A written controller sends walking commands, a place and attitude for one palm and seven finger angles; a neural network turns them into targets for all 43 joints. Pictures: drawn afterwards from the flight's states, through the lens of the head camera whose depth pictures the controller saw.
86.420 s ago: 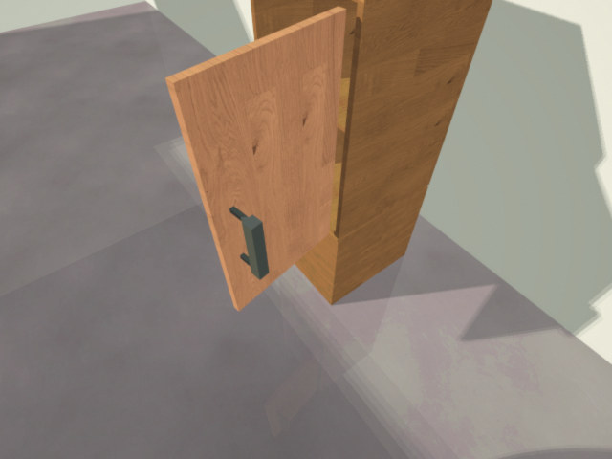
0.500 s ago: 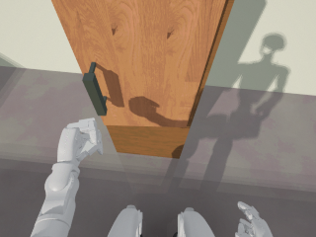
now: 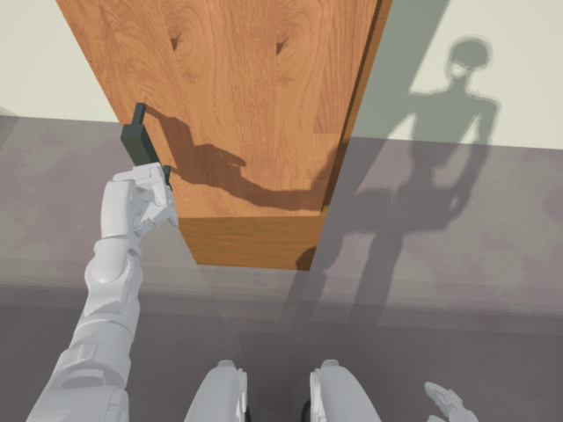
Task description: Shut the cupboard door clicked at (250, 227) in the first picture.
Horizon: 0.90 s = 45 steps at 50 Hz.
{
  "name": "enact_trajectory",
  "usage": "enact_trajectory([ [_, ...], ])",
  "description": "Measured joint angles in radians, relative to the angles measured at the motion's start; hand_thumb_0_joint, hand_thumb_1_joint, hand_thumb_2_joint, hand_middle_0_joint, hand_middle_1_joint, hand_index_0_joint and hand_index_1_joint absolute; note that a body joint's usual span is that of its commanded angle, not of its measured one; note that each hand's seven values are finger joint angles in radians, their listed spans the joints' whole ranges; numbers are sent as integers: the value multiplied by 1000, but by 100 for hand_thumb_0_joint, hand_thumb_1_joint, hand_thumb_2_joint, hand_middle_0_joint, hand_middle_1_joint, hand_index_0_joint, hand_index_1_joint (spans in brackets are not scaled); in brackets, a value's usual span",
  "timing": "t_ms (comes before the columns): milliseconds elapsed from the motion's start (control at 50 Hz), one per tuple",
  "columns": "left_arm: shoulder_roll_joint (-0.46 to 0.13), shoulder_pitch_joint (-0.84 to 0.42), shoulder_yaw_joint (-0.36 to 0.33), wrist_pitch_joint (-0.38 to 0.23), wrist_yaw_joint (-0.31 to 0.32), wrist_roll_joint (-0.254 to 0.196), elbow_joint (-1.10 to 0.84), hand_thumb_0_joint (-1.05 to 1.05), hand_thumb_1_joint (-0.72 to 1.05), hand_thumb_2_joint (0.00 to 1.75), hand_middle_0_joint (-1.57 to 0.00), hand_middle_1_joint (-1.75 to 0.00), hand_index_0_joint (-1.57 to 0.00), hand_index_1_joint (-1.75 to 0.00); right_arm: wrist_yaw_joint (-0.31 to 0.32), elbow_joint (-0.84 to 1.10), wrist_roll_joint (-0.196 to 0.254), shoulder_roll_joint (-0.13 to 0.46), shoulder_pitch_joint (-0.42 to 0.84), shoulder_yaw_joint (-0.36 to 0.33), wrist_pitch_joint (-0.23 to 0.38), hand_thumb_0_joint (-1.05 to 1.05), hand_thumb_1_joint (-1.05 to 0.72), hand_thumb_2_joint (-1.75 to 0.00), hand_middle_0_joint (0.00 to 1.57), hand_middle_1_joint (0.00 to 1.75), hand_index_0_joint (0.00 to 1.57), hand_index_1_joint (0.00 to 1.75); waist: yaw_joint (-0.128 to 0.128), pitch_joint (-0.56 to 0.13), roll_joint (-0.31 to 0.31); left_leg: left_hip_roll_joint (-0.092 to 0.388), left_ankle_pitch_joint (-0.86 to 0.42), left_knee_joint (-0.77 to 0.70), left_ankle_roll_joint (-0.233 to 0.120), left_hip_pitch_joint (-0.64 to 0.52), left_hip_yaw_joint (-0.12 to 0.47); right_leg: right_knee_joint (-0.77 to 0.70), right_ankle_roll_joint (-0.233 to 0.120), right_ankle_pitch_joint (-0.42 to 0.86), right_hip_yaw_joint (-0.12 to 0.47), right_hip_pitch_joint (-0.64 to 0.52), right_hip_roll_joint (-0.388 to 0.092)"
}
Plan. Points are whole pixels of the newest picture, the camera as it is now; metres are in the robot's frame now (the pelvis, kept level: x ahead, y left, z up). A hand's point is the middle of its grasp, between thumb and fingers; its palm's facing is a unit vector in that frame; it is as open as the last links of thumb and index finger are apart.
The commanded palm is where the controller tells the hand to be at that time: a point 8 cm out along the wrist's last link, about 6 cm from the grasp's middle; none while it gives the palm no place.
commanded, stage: bring the fist close to the handle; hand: left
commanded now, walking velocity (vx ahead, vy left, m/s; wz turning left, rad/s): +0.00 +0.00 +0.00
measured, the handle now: (152, 155) +0.50 +0.20 +0.03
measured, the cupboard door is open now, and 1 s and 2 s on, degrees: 5 0 0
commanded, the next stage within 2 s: push the door shut along its arc in 0.24 s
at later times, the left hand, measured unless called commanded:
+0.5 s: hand (179, 205) +0.41 +0.15 +0.03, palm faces -0.01 -1.00 -0.05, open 3.1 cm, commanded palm +0.40 +0.20 +0.03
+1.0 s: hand (175, 181) +0.45 +0.16 +0.04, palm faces -0.12 -0.99 -0.06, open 3.2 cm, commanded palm +0.46 +0.19 +0.03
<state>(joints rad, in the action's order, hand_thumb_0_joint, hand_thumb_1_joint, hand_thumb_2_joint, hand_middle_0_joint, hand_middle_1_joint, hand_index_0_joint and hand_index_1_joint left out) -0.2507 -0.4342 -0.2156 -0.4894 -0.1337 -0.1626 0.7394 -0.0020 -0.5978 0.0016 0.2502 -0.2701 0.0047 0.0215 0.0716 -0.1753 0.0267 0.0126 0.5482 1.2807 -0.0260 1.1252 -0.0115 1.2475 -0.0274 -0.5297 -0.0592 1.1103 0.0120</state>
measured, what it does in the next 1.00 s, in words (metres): stands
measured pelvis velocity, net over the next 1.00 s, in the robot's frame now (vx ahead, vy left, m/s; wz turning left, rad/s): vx -0.02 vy -0.01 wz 0.02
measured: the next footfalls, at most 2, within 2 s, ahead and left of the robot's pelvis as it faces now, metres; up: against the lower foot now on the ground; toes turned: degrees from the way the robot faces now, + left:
none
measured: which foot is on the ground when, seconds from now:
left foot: down 0.00-1.00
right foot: down 0.00-1.00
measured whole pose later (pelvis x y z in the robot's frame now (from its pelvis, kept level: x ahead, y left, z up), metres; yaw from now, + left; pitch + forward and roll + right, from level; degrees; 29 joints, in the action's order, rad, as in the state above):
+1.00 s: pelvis -0.02 -0.01 -0.02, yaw +1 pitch +24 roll -3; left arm -0.39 -0.79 -0.24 -0.53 -0.31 -0.15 1.11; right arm 0.01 -0.66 0.01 0.28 -0.32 0.01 -0.01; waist 0.11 -0.16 0.04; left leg 0.01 0.53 1.35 -0.02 1.24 0.03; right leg 1.30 -0.04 -0.52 -0.10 1.21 0.00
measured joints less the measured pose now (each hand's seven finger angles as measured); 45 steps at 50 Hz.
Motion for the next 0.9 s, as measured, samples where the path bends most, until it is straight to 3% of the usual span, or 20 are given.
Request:
enact_trajectory([
  [240, 10, 12, 0, -40, 12, 10, 24, 2, 90, 90, -130, -150, -130, -150, 3, -16, -3, 4, -17, -3, -11, 1, -90, -90, 20, 30, 20, 30, -2, 10, -3, -4, -7, -15, -1, -12, -1, -12, 2, 5, 2, -11, -3],
  [400, 24, 8, 26, -32, 15, 14, 16, 2, 90, 90, -130, -150, -130, -150, -3, -7, -2, 6, 2, -8, -15, 1, -90, -90, 20, 30, 20, 30, -5, 3, 2, -4, -6, -16, -1, -15, -2, -13, 2, 4, 3, -14, -3],
  [520, 10, -58, 22, -38, 9, 38, 89, 2, 90, 90, -130, -150, -130, -150, 3, -2, -5, 3, 20, 2, -13, 1, -90, -90, 20, 30, 20, 30, 3, 9, 0, -7, -9, -11, 1, -7, 2, -5, -1, 3, -2, -7, -6],
  [740, -77, -239, -26, -29, -84, 28, 259, 2, 90, 90, -132, -150, -130, -150, 6, -17, 0, 12, 2, 6, -26, 1, -90, -90, 20, 30, 20, 30, 24, 12, 7, -4, -7, 26, 7, 53, 15, 28, -9, -1, -14, 49, -4],
  [900, -115, -299, -40, -40, -161, 15, 321, 2, 90, 90, -134, -150, -132, -150, 8, -43, 7, 22, -40, 5, -36, 1, -90, -90, 20, 30, 20, 30, 30, 18, 11, -3, -10, 45, 7, 86, 25, 40, -11, 4, -25, 75, -3],
])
